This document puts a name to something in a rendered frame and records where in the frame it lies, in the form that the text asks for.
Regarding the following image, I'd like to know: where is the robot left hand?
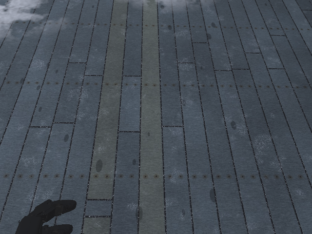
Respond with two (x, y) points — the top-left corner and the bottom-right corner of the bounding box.
(15, 199), (84, 234)

